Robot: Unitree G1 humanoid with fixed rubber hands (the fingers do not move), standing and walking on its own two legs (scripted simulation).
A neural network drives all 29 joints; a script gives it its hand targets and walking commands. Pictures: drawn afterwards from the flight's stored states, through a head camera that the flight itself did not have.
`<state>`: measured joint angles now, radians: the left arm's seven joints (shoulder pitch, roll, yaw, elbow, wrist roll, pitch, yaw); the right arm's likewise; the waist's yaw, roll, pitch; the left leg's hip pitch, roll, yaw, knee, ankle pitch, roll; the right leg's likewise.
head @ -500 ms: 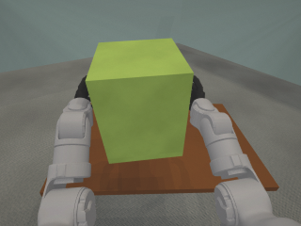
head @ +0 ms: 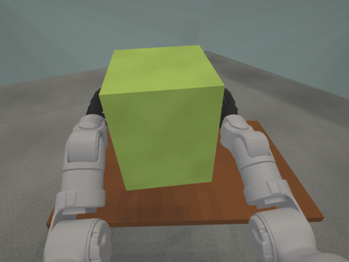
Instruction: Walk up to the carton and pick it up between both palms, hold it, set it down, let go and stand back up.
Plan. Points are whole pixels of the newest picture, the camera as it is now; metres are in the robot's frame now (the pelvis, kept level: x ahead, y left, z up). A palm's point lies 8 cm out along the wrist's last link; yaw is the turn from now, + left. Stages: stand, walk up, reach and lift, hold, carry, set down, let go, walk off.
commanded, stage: hold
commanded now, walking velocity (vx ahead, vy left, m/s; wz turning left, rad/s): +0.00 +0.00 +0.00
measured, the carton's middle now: (163, 116) +0.38 +0.00 +0.22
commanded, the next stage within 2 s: set down in 0.30 s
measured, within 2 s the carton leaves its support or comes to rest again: neither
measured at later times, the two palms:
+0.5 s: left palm (96, 115) +0.37 +0.15 +0.23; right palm (226, 119) +0.36 -0.14 +0.22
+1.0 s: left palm (105, 131) +0.40 +0.15 +0.16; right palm (220, 139) +0.37 -0.14 +0.15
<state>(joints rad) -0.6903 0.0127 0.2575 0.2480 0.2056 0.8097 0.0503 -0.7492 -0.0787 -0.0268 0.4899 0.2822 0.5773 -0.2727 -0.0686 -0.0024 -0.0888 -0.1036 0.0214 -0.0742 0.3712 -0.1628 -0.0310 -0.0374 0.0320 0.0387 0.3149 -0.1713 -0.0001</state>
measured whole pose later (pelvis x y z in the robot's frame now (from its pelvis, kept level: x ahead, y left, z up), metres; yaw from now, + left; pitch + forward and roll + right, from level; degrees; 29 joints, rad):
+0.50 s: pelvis +0.00 +0.00 +0.00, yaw +0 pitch -5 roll -1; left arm -0.76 0.03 0.28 0.35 0.22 0.76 0.03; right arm -0.77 -0.04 -0.09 0.56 0.21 0.51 -0.25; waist -0.08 -0.02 -0.11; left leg -0.13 0.02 -0.08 0.37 -0.15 -0.03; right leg -0.06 0.03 0.03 0.31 -0.16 0.00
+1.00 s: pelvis +0.02 +0.01 +0.00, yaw +1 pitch -6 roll -1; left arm -0.67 0.03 0.20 0.50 0.23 0.47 0.03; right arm -0.59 0.03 -0.14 0.64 0.12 0.15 -0.21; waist -0.09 -0.07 -0.01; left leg -0.07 0.01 -0.07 0.38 -0.19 -0.02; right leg 0.02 0.02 0.02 0.27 -0.18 0.01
